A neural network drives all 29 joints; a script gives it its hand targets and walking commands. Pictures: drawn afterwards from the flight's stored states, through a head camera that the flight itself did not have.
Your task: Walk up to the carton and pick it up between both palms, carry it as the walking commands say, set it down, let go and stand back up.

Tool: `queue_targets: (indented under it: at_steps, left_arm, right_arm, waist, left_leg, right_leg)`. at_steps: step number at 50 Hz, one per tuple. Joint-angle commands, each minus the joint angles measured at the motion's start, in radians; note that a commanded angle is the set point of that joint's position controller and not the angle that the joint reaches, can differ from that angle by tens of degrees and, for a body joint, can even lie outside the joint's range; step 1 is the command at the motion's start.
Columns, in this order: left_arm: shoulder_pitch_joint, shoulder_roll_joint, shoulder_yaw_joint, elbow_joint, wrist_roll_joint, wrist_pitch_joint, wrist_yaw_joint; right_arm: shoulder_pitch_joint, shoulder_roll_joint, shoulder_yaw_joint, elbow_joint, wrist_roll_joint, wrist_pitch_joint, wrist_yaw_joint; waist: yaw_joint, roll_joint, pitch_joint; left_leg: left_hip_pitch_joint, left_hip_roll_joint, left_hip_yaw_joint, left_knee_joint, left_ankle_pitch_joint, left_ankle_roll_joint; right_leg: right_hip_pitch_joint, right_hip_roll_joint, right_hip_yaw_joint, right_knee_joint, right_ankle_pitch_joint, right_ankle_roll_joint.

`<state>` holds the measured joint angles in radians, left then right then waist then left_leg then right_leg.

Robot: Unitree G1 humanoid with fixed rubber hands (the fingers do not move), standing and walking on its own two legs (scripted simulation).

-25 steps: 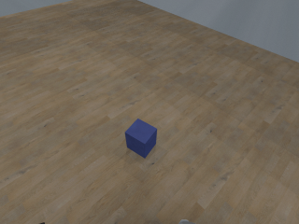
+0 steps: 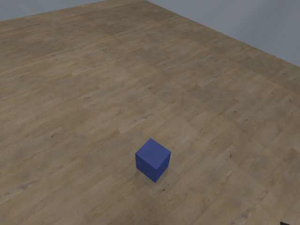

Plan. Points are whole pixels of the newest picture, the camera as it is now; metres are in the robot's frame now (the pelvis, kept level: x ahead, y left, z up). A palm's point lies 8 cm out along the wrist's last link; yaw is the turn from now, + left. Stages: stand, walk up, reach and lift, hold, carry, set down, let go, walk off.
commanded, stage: walk up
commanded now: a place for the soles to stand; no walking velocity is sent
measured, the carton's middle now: (152, 160) +0.65 +0.02 -0.65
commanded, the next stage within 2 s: none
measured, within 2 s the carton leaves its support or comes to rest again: neither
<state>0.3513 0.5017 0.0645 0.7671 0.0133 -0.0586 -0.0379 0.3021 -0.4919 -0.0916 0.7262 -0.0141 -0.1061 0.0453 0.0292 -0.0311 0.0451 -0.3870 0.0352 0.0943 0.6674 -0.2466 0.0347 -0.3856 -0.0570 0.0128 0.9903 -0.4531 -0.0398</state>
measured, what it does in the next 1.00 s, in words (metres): walks ahead: right foot, then left foot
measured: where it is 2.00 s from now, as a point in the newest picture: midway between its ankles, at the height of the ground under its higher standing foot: (111, 214)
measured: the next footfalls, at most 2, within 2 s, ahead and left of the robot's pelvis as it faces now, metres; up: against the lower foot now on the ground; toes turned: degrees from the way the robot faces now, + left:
right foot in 0.24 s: +0.20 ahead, -0.15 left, +0.00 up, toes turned -3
left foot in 0.46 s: +0.18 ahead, +0.11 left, +0.00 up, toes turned +4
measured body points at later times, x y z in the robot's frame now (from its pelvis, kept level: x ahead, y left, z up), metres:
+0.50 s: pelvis +0.11 -0.02 +0.00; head +0.14 -0.02 +0.45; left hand +0.23 +0.32 -0.08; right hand +0.19 -0.35 -0.10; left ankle +0.14 +0.11 -0.72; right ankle +0.16 -0.14 -0.72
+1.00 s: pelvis +0.14 -0.02 +0.03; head +0.15 -0.03 +0.48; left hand +0.27 +0.30 -0.08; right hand +0.28 -0.35 -0.08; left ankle +0.14 +0.11 -0.72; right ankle +0.16 -0.15 -0.72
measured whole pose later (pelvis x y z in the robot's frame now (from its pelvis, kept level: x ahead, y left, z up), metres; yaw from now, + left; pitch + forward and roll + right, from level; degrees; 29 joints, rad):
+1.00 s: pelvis +0.14 -0.02 +0.03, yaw +0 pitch -2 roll +0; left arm 0.04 0.42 0.00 1.06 0.00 -0.03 -0.01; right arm 0.04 -0.42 -0.01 1.05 0.00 -0.03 0.00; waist 0.01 0.00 0.04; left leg -0.15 0.04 0.05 0.42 -0.22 -0.02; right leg -0.19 -0.04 -0.05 0.43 -0.20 0.01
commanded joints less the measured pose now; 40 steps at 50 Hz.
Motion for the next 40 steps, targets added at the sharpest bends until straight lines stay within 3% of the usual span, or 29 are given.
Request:
queue_targets:
  at_steps: [1,3,6,9,11,12,13,14,15,17,18,20,22,23,24,25,26,27,29,30,34,40]
  left_arm:
    - [-0.001,0.173,0.036,-0.055,0.002,-0.015,0.013]
    - [0.031,0.164,0.043,-0.023,0.006,-0.016,-0.002]
    - [-0.038,0.12,0.043,-0.042,0.007,-0.012,-0.022]
    - [-0.043,0.096,0.046,-0.031,0.004,-0.014,-0.012]
    - [-0.015,0.095,0.055,-0.021,0.007,-0.021,0.0]
    - [0.009,0.115,0.063,-0.019,0.01,-0.024,0.009]
    - [0.049,0.182,0.077,-0.019,0.012,-0.029,0.021]
    - [0.023,0.261,0.091,-0.047,0.001,-0.028,0.027]
    - [0.006,0.259,0.087,-0.037,-0.005,-0.021,0.026]
    - [-0.059,0.215,0.065,-0.045,-0.007,-0.013,0.033]
    - [-0.092,0.201,0.056,-0.045,-0.003,-0.008,0.034]
    - [-0.14,0.181,0.041,-0.037,0.004,0.0,0.033]
    - [-0.17,0.142,0.02,-0.022,-0.006,0.009,0.03]
    - [-0.193,0.103,0.007,-0.023,-0.012,0.011,0.029]
    - [-0.17,0.05,-0.008,-0.022,-0.021,0.017,0.026]
    - [-0.158,0.071,-0.002,0.004,-0.024,0.029,0.038]
    - [-0.167,0.088,-0.001,0.029,-0.021,0.031,0.037]
    - [-0.17,0.089,-0.005,0.047,-0.018,0.025,0.036]
    - [-0.202,0.133,-0.001,0.066,-0.007,0.008,0.037]
    - [-0.221,0.15,-0.002,0.075,-0.01,0.0,0.037]
    - [-0.244,0.115,-0.022,0.121,-0.021,0.008,0.041]
    - [-0.299,0.103,-0.03,0.183,-0.02,0.016,0.037]
  right_arm:
    - [0.092,-0.237,-0.068,-0.019,0.014,-0.005,-0.023]
    - [0.058,-0.225,-0.057,-0.025,0.01,-0.002,-0.023]
    - [0.075,-0.233,-0.054,-0.033,0.003,-0.004,-0.017]
    - [0.04,-0.217,-0.041,-0.04,0.009,0.009,-0.022]
    - [0.026,-0.178,-0.02,-0.042,0.013,0.021,-0.027]
    - [0.03,-0.145,-0.007,-0.044,0.011,0.026,-0.03]
    - [0.024,-0.085,0.014,-0.064,0.006,0.027,-0.034]
    - [0.063,-0.074,0.017,-0.067,0.019,0.037,-0.045]
    - [0.039,-0.159,-0.001,-0.041,0.016,0.048,-0.059]
    - [0.079,-0.167,-0.004,-0.001,0.015,0.044,-0.059]
    - [0.107,-0.157,-0.005,0.023,0.012,0.042,-0.056]
    - [0.135,-0.13,0.001,0.063,0.008,0.041,-0.051]
    - [0.112,-0.115,0.001,0.079,0.002,0.036,-0.053]
    - [0.096,-0.14,-0.007,0.078,-0.007,0.032,-0.055]
    - [0.026,-0.195,-0.014,0.053,-0.009,0.023,-0.057]
    - [-0.041,-0.234,-0.012,0.049,0.0,0.023,-0.055]
    - [-0.084,-0.204,-0.001,0.063,0.006,0.027,-0.054]
    - [-0.113,-0.173,0.014,0.075,0.009,0.032,-0.053]
    - [-0.118,-0.132,0.027,0.101,0.02,0.037,-0.05]
    - [-0.111,-0.13,0.025,0.118,0.025,0.039,-0.051]
    - [-0.163,-0.137,0.029,0.154,0.021,0.045,-0.051]
    - [-0.245,-0.119,0.043,0.212,0.02,0.058,-0.05]
  waist:
    - [-0.06,0.125,0.011]
    - [-0.052,0.187,0.013]
    - [-0.07,0.21,0.011]
    - [-0.048,0.213,0.003]
    - [-0.009,0.155,-0.041]
    - [0.016,0.083,-0.057]
    - [0.04,-0.115,-0.077]
    - [0.022,-0.223,-0.082]
    - [0.028,-0.129,-0.06]
    - [-0.004,-0.114,-0.045]
    - [-0.017,-0.139,-0.05]
    - [-0.033,-0.159,-0.081]
    - [-0.047,-0.126,-0.091]
    - [-0.056,-0.068,-0.089]
    - [-0.021,0.093,-0.079]
    - [-0.009,0.128,-0.054]
    - [0.001,0.091,-0.037]
    - [0.007,0.092,-0.031]
    - [-0.023,0.058,-0.034]
    - [-0.041,0.046,-0.051]
    - [-0.034,0.063,-0.103]
    - [-0.03,0.048,-0.088]
  left_leg:
    - [0.252,0.329,-0.475,-0.387,-0.209,0.221]
    - [0.149,0.26,-0.294,-0.36,-0.04,0.194]
    - [0.101,0.239,-0.223,-0.339,0.003,0.202]
    - [0.026,0.215,-0.162,-0.253,0.141,0.177]
    - [-0.027,0.175,-0.115,-0.124,0.146,0.125]
    - [-0.067,0.147,-0.09,-0.029,0.074,0.09]
    - [-0.169,0.069,-0.027,0.2,-0.038,0.035]
    - [-0.271,-0.014,-0.017,0.306,-0.333,0.004]
    - [-0.246,0.027,-0.117,0.382,-0.364,0.001]
    - [-0.184,0.043,-0.109,0.334,-0.29,-0.005]
    - [-0.122,0.047,-0.085,0.264,-0.264,-0.006]
    - [0.041,0.017,-0.026,0.129,-0.191,-0.002]
    - [0.184,-0.016,-0.012,-0.068,-0.041,0.016]
    - [0.226,0.032,-0.109,-0.137,0.002,0.037]
    - [0.182,0.205,-0.376,-0.262,-0.02,0.087]
    - [0.06,0.313,-0.469,-0.286,-0.004,0.168]
    - [0.015,0.265,-0.373,-0.247,0.025,0.154]
    - [-0.012,0.202,-0.28,-0.201,0.071,0.107]
    - [0.012,0.096,-0.165,-0.116,0.102,0.034]
    - [0.081,0.069,-0.14,-0.098,0.124,0.021]
    - [0.154,0.113,-0.177,-0.156,0.193,0.039]
    - [0.185,0.101,-0.149,-0.226,0.15,0.013]
  right_leg:
    - [-0.354,-0.057,0.081,0.114,0.056,0.011]
    - [-0.229,-0.059,0.012,-0.008,0.076,0.027]
    - [-0.137,-0.042,-0.038,-0.158,0.111,0.029]
    - [0.012,0.006,-0.086,-0.276,0.213,0.023]
    - [0.176,0.055,-0.098,-0.372,0.254,0.005]
    - [0.253,0.038,-0.044,-0.438,0.223,-0.01]
    - [0.325,-0.153,0.233,-0.548,0.203,-0.058]
    - [0.292,-0.361,0.557,-0.677,0.117,-0.212]
    - [0.231,-0.358,0.532,-0.651,0.139,-0.267]
    - [0.151,-0.28,0.35,-0.609,0.219,-0.226]
    - [0.109,-0.243,0.273,-0.594,0.278,-0.205]
    - [0.029,-0.193,0.159,-0.533,0.454,-0.175]
    - [-0.039,-0.141,0.093,-0.444,0.375,-0.118]
    - [-0.084,-0.116,0.079,-0.373,0.293,-0.071]
    - [-0.125,-0.023,0.02,-0.254,0.136,-0.007]
    - [-0.035,0.024,-0.025,-0.244,-0.023,0.012]
    - [0.052,0.01,-0.013,-0.3,0.011,0.005]
    - [0.11,0.001,-0.003,-0.366,0.093,-0.003]
    - [0.118,-0.073,0.095,-0.45,0.284,-0.034]
    - [0.084,-0.104,0.118,-0.455,0.369,-0.05]
    - [0.129,-0.06,0.039,-0.435,0.417,-0.02]
    - [0.169,-0.079,0.049,-0.539,0.4,-0.01]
